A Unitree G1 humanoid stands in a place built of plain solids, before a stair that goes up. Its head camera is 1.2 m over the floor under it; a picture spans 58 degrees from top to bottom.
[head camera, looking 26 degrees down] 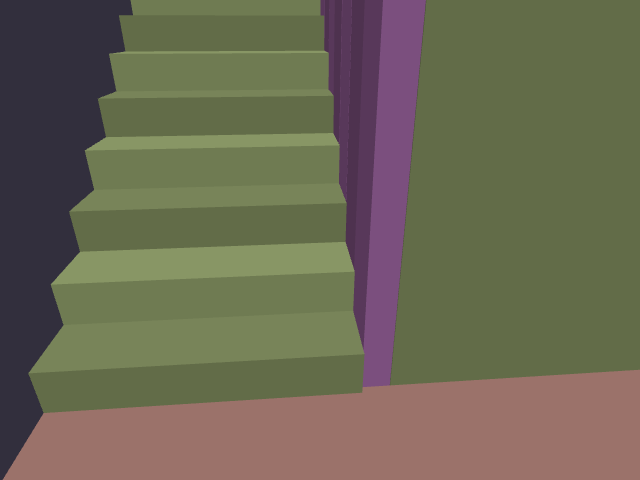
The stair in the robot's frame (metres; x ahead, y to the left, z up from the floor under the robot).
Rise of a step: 0.18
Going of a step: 0.26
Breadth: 1.12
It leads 5 degrees to the left of straight ahead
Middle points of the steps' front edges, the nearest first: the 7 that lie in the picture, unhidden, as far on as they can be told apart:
1.13 0.40 0.18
1.39 0.42 0.36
1.65 0.45 0.54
1.91 0.47 0.72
2.17 0.49 0.91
2.43 0.51 1.09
2.69 0.53 1.27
